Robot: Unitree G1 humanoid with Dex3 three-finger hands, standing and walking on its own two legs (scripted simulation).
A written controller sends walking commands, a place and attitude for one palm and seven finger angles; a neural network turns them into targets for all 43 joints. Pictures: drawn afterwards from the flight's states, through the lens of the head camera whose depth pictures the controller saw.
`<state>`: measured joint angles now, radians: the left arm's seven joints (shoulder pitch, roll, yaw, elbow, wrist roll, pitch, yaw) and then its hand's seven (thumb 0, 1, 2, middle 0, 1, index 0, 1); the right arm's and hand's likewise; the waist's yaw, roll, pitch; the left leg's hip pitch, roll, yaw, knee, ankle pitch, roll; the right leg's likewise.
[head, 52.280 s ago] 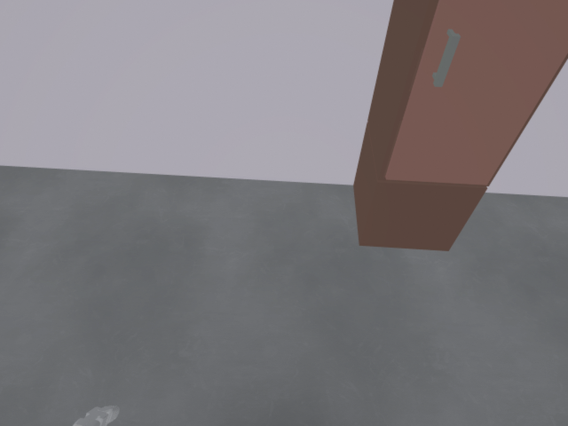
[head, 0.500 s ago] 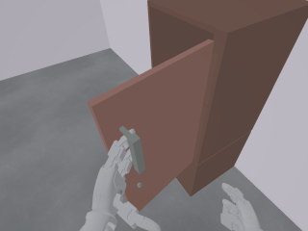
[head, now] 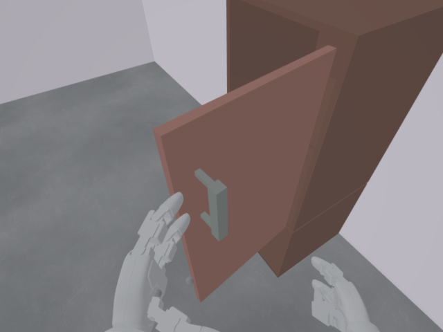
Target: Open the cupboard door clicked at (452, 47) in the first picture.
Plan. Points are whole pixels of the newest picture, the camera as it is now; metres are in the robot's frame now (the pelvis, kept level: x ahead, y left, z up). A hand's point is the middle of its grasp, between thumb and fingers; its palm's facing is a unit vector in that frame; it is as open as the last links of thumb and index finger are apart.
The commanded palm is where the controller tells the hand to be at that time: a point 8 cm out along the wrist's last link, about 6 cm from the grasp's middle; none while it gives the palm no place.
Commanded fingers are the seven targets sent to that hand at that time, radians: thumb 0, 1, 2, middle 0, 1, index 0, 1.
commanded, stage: slide the hand sideways off the handle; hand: left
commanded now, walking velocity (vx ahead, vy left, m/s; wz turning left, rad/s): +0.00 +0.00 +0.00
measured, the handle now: (210, 205) +0.29 +0.03 +0.13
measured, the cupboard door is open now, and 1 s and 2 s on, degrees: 98 98 98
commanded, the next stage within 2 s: draw the hand back to the body in 0.36 s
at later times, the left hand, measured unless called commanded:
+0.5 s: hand (168, 302) +0.14 +0.08 +0.14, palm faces +0.01 -1.00 +0.04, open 15.0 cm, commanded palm +0.10 +0.12 +0.13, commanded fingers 0.00 -0.50 0.30 -0.15 -0.30 -0.15 -0.30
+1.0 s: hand (130, 285) +0.16 +0.12 +0.15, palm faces +0.00 -0.99 -0.15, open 16.0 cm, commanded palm +0.11 +0.19 +0.17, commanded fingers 0.00 -0.22 0.42 -0.16 -0.30 -0.16 -0.30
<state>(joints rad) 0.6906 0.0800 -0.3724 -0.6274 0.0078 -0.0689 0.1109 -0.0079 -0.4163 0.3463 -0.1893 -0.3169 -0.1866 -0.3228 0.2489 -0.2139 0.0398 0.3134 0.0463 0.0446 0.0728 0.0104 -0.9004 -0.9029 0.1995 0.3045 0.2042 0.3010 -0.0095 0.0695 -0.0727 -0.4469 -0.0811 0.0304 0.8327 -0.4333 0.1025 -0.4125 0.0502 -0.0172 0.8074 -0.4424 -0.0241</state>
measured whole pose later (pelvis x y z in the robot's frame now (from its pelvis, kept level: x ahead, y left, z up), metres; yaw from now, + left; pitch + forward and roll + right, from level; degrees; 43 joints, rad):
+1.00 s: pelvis +0.01 -0.03 +0.01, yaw +1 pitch +4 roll -2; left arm 0.74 0.29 0.09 -0.64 -0.24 -0.01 -0.14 -0.01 -0.45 0.33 -0.15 -0.30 -0.15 -0.30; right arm 0.29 -0.24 0.04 0.44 0.08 -0.08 -0.06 0.01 -0.90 -0.90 0.20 0.30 0.20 0.30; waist 0.02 0.08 -0.15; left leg -0.44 -0.04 -0.03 0.80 -0.42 0.05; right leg -0.38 0.09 -0.07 0.73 -0.42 -0.07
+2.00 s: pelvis +0.01 -0.01 +0.04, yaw +0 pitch -2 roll -1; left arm 0.54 0.37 0.32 -0.45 -0.09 -0.06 0.11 0.02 0.88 0.90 -0.21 -0.30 -0.21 -0.31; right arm 0.22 -0.24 0.03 0.61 0.03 -0.04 -0.05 0.01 -0.90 -0.90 0.20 0.30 0.21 0.30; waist 0.06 0.06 0.00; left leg -0.14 -0.07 0.01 0.43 -0.25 0.08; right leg -0.09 0.06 -0.01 0.38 -0.25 -0.04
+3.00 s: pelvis -0.08 +0.02 +0.02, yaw +1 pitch +0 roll -2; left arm 0.54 0.41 0.40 -0.57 -0.03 -0.20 0.15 0.02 0.88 0.90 -0.21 -0.30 -0.21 -0.31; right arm 0.24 -0.22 0.00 0.57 0.02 -0.01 -0.05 0.01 -0.90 -0.90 0.20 0.30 0.21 0.30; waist -0.02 -0.03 0.05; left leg -0.40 -0.05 0.01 0.64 -0.25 0.06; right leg -0.38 0.03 -0.02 0.56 -0.20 0.00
